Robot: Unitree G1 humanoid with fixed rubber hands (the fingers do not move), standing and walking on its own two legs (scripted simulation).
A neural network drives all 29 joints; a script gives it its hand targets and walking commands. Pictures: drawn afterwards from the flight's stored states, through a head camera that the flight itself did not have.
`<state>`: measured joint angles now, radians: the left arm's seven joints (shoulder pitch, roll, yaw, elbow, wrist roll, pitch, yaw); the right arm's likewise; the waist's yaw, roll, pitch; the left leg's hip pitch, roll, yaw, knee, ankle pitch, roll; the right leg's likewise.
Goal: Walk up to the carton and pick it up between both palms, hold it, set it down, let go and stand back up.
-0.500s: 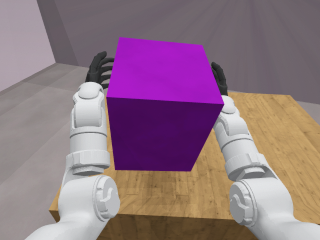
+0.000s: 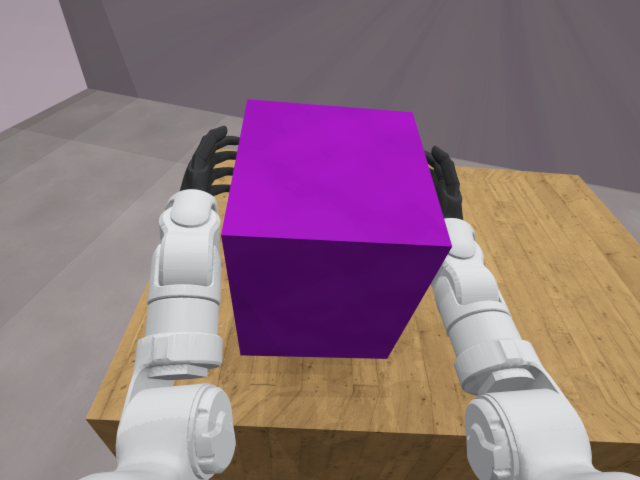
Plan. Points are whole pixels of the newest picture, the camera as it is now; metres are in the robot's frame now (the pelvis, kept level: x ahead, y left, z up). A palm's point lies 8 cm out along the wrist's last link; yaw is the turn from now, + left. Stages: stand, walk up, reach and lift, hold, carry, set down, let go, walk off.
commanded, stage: set down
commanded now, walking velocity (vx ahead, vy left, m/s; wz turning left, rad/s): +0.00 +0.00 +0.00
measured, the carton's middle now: (322, 239) +0.37 -0.04 +0.15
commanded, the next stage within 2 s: none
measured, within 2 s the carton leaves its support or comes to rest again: neither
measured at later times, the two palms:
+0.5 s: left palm (210, 207) +0.41 +0.10 +0.18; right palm (446, 232) +0.35 -0.19 +0.17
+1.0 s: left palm (223, 219) +0.43 +0.09 +0.14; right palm (440, 244) +0.36 -0.20 +0.13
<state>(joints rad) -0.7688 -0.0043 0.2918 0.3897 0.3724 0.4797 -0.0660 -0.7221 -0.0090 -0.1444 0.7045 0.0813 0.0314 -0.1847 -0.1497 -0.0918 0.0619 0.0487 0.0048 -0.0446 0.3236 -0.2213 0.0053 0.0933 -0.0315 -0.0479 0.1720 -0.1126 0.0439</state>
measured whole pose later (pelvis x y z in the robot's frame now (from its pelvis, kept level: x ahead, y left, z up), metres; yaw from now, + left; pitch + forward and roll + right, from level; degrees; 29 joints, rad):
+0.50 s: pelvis -0.02 +0.00 +0.00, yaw -1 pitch -6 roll -1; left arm -0.85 0.03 0.36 0.68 0.34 0.33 -0.08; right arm -0.74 0.05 -0.29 0.77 -0.08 0.01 -0.18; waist -0.13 -0.08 0.03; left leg -0.01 0.00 -0.02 0.28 -0.17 0.00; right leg 0.00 -0.04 -0.04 0.20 -0.09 0.04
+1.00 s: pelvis +0.01 +0.00 +0.00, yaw -1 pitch -3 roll -1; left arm -0.75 0.04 0.28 0.64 0.30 0.30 -0.08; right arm -0.64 0.06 -0.22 0.72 -0.03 -0.03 -0.20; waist -0.16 -0.07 0.04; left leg -0.03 0.02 0.00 0.30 -0.21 0.00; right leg 0.00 -0.03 -0.07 0.16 -0.10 0.04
